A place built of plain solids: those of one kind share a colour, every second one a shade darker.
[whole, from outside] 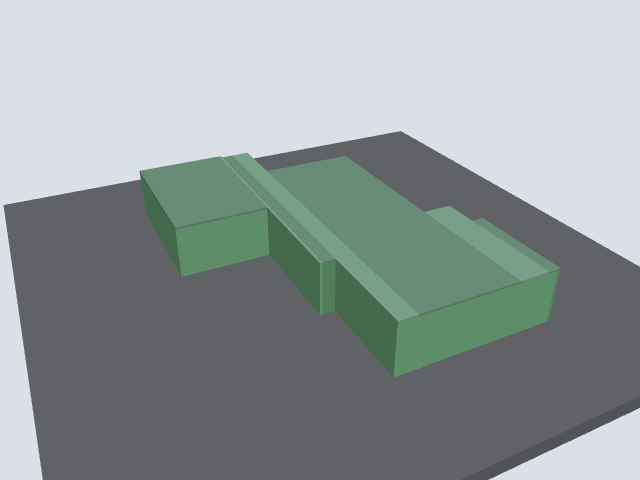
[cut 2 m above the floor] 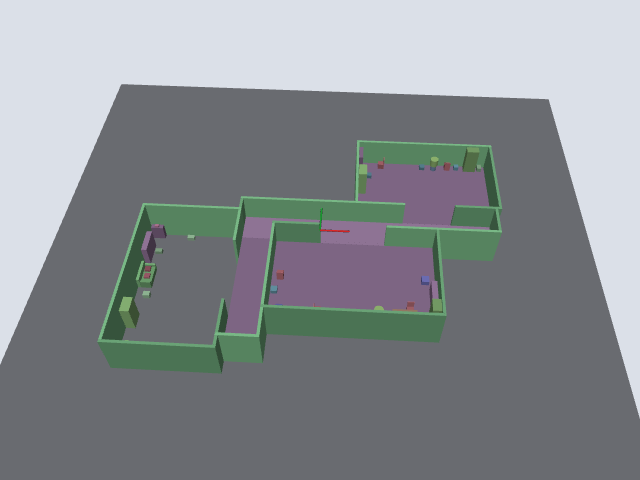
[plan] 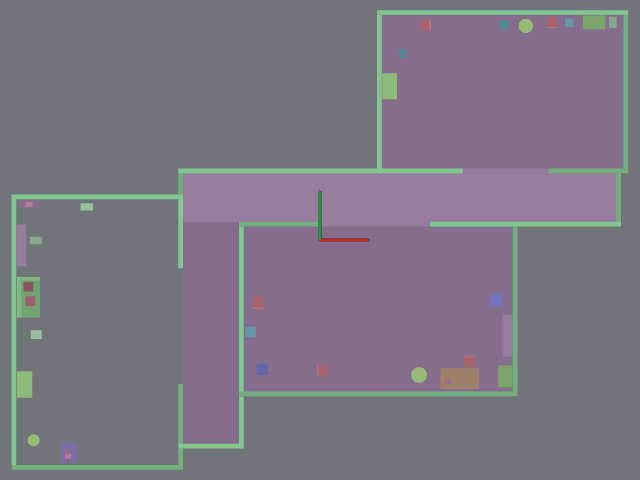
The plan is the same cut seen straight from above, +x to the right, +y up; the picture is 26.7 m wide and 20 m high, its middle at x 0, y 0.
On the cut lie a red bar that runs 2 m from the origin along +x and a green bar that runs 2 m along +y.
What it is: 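A storey of a split-level house; a hall and three lower rooms open beside it; the rooms' floors lie 1.20 m, 0.184 m and not at all below the hall's; a bare drop, one riser, a flush line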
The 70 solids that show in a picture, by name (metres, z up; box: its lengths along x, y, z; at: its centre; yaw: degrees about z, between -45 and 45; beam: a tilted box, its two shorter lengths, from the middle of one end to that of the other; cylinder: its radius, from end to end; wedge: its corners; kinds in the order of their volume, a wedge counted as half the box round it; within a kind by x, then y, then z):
{
 "floor_1": {"box": [2.33, 9.25, 1.25], "at": [-4.54, -3.87, 0.57]},
 "floor_2": {"box": [4.57, 0.2, 1.25], "at": [2.3, 0.66, 0.57]},
 "floor_3": {"box": [11.21, 6.87, 1.25], "at": [2.42, -2.88, 0.57]},
 "floor_4": {"box": [18.05, 2.02, 1.25], "at": [3.32, 1.77, 0.57]},
 "floor_5": {"box": [10.08, 6.4, 1.06], "at": [7.61, 6.18, 0.48]},
 "floor_6": {"box": [3.57, 0.2, 1.06], "at": [7.74, 2.88, 0.48]},
 "wall_1": {"box": [0.2, 11.08, 3.79], "at": [-12.75, -3.84, 1.85]},
 "wall_2": {"box": [7.14, 0.2, 3.79], "at": [-9.28, -9.48, 1.85]},
 "wall_3": {"box": [7.14, 0.2, 3.79], "at": [-9.28, 1.8, 1.85]},
 "wall_4": {"box": [0.2, 0.69, 3.79], "at": [-5.81, -9.04, 1.85]},
 "wall_5": {"box": [0.2, 2.49, 3.79], "at": [-5.81, -7.25, 1.85]},
 "wall_6": {"box": [0.2, 2.88, 3.79], "at": [-5.81, 0.26, 1.85]},
 "wall_7": {"box": [0.2, 0.88, 3.79], "at": [-5.81, 2.34, 1.85]},
 "wall_8": {"box": [2.73, 0.2, 3.79], "at": [-4.54, -8.59, 1.85]},
 "wall_9": {"box": [0.2, 1.98, 3.79], "at": [-3.28, -7.5, 1.85]},
 "wall_10": {"box": [0.2, 6.87, 3.79], "at": [-3.28, -2.88, 1.85]},
 "wall_11": {"box": [3.4, 0.2, 3.79], "at": [-1.68, 0.66, 1.85]},
 "wall_12": {"box": [11.86, 0.2, 3.79], "at": [0.02, 2.88, 1.85]},
 "wall_13": {"box": [11.61, 0.2, 3.79], "at": [2.42, -6.42, 1.85]},
 "wall_14": {"box": [0.2, 6.4, 3.79], "at": [2.47, 6.18, 1.85]},
 "wall_15": {"box": [10.48, 0.2, 3.79], "at": [7.61, 9.48, 1.85]},
 "wall_16": {"box": [0.2, 6.87, 3.79], "at": [8.13, -2.88, 1.85]},
 "wall_17": {"box": [7.96, 0.2, 3.79], "at": [8.56, 0.66, 1.85]},
 "wall_18": {"box": [3.33, 0.2, 3.79], "at": [11.19, 2.88, 1.85]},
 "wall_19": {"box": [0.2, 2.02, 3.79], "at": [12.44, 1.77, 1.85]},
 "wall_20": {"box": [0.2, 6.4, 3.79], "at": [12.75, 6.18, 1.85]},
 "roof_1": {"box": [7.14, 0.89, 0.16], "at": [-9.28, -9.13, 3.82]},
 "roof_2": {"box": [9.67, 2.18, 0.16], "at": [-8.02, -7.6, 3.82]},
 "roof_3": {"box": [21.08, 7.07, 0.16], "at": [-2.31, -2.98, 3.82]},
 "roof_4": {"box": [25.39, 1.34, 0.16], "at": [-0.15, 1.23, 3.82]},
 "roof_5": {"box": [18.45, 0.88, 0.16], "at": [3.32, 2.34, 3.82]},
 "roof_6": {"box": [18.76, 0.2, 0.16], "at": [3.47, 2.88, 3.82]},
 "roof_7": {"box": [10.48, 6.6, 0.16], "at": [7.61, 6.28, 3.82]},
 "wardrobe_1": {"box": [0.64, 1.11, 2.1], "at": [-12.31, -6.02, 1.0]},
 "wardrobe_2": {"box": [0.61, 1.09, 2.09], "at": [2.9, 6.41, 2.06]},
 "wardrobe_3": {"box": [0.59, 0.91, 1.96], "at": [7.71, -5.68, 2.18]},
 "wardrobe_4": {"box": [0.92, 0.58, 2.09], "at": [11.42, 9.07, 2.06]},
 "case_1": {"box": [0.4, 1.74, 1.62], "at": [-12.43, -0.22, 0.76]},
 "case_2": {"box": [0.89, 0.35, 1.21], "at": [-12.12, 1.51, 0.56]},
 "case_3": {"box": [0.86, 0.39, 1.86], "at": [2.38, -6.1, 2.13]},
 "case_4": {"box": [0.31, 1.22, 1.9], "at": [2.75, 8.52, 1.96]},
 "case_5": {"box": [0.4, 1.73, 1.03], "at": [7.81, -3.99, 1.71]},
 "sofa_1": {"box": [0.21, 1.69, 0.93], "at": [-12.53, -2.39, 0.42]},
 "sofa_2": {"box": [0.75, 0.14, 0.69], "at": [-12.04, -3.16, 0.29]},
 "sofa_3": {"box": [0.75, 1.41, 0.47], "at": [-12.04, -2.39, 0.19]},
 "sofa_4": {"box": [0.75, 0.14, 0.69], "at": [-12.04, -1.61, 0.29]},
 "bush_1": {"cylinder": 0.25, "from": [-11.93, -8.35, 0.48], "to": [-11.93, -8.35, 1.05]},
 "bush_2": {"cylinder": 0.33, "from": [4.13, -5.63, 1.5], "to": [4.13, -5.63, 2.18]},
 "bush_3": {"cylinder": 0.3, "from": [8.57, 8.92, 1.5], "to": [8.57, 8.92, 2.12]},
 "chair_1": {"box": [0.45, 0.05, 0.81], "at": [-2.58, -2.85, 1.6]},
 "chair_2": {"box": [0.45, 0.45, 0.45], "at": [-2.58, -2.6, 1.42]},
 "chair_3": {"box": [0.42, 0.45, 0.44], "at": [0.14, -5.43, 1.42]},
 "chair_4": {"box": [0.41, 0.42, 0.44], "at": [4.36, 8.94, 1.23]},
 "chair_5": {"box": [0.46, 0.43, 0.41], "at": [6.22, -5.09, 1.4]},
 "chair_6": {"box": [0.43, 0.044, 0.82], "at": [9.67, 8.85, 1.42]},
 "chair_7": {"box": [0.43, 0.43, 0.45], "at": [9.67, 9.09, 1.24]},
 "lowtable_1": {"box": [0.65, 0.82, 0.49], "at": [-10.47, -8.87, 0.19]},
 "toybox_1": {"box": [0.5, 0.31, 0.34], "at": [-11.84, -0.02, 0.12]},
 "toybox_2": {"box": [0.46, 0.37, 0.41], "at": [-11.82, -3.95, 0.16]},
 "toybox_3": {"box": [0.53, 0.3, 0.35], "at": [-9.72, 1.38, 0.12]},
 "toybox_4": {"box": [0.33, 0.47, 0.34], "at": [12.21, 9.07, 1.19]},
 "pouf_1": {"box": [0.47, 0.47, 0.43], "at": [-2.41, -5.39, 1.41]},
 "pouf_2": {"box": [0.51, 0.51, 0.37], "at": [7.34, -2.51, 1.38]},
 "basket_1": {"box": [0.44, 0.44, 0.29], "at": [-2.9, -3.83, 1.34]},
 "basket_2": {"box": [0.35, 0.35, 0.3], "at": [3.46, 7.77, 1.16]},
 "basket_3": {"box": [0.4, 0.4, 0.27], "at": [7.66, 8.98, 1.15]},
 "basket_4": {"box": [0.35, 0.35, 0.34], "at": [10.39, 9.05, 1.18]},
 "table_1": {"box": [1.6, 0.86, 0.04], "at": [5.82, -5.78, 1.93]},
 "cushion_1": {"box": [0.41, 0.41, 0.13], "at": [-12.15, -1.94, 0.49]},
 "cushion_2": {"box": [0.41, 0.41, 0.12], "at": [-12.07, -2.54, 0.48]}
}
